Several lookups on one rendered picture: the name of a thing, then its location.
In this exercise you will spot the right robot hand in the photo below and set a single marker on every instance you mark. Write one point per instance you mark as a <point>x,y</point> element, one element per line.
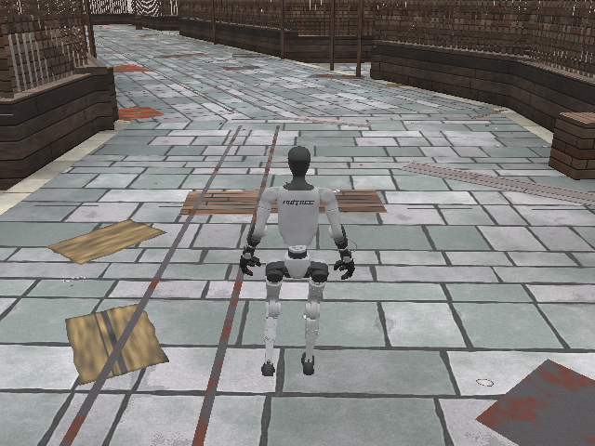
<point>349,266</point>

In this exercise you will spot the humanoid robot head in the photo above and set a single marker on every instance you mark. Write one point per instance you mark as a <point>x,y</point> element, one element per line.
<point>299,159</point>

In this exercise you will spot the left robot forearm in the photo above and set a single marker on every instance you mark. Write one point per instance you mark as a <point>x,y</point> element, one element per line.
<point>251,244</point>

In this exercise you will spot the robot right upper arm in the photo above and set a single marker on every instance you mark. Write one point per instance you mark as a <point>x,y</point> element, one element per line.
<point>327,196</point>

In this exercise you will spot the left robot hand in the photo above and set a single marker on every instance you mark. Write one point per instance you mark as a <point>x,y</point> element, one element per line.
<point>250,262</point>

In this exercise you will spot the left robot shin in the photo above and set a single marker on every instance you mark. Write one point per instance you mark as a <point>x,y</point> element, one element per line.
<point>270,332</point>

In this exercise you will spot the robot left upper arm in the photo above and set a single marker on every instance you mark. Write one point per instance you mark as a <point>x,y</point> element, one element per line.
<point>268,196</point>

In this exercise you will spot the right robot forearm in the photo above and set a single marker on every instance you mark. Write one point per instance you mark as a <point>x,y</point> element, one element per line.
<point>343,247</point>

